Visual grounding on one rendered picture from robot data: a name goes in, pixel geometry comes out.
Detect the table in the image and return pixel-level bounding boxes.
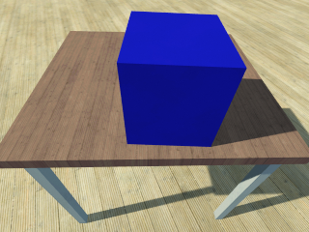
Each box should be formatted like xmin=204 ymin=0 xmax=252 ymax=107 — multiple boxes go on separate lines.
xmin=0 ymin=31 xmax=309 ymax=223

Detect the carton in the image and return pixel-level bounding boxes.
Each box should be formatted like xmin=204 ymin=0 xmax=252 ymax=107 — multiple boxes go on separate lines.
xmin=117 ymin=11 xmax=247 ymax=147

